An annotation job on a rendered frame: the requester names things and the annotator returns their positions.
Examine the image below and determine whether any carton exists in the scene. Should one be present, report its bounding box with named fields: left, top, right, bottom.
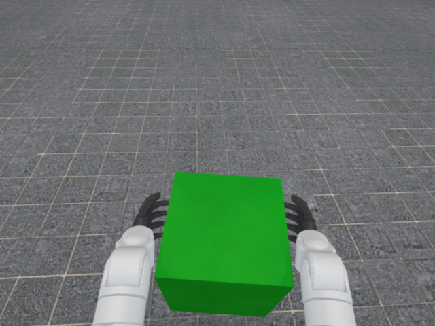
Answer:
left=154, top=171, right=294, bottom=317

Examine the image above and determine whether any left robot forearm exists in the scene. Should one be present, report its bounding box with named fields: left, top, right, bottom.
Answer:
left=91, top=225, right=155, bottom=326

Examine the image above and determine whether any left robot hand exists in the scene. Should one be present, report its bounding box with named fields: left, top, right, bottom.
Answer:
left=133, top=192, right=169, bottom=240

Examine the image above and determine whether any right robot hand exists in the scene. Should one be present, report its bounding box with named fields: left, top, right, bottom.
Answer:
left=284, top=195, right=317, bottom=244

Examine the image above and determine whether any right robot forearm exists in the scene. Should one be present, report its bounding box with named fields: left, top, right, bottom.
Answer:
left=295, top=230, right=357, bottom=326

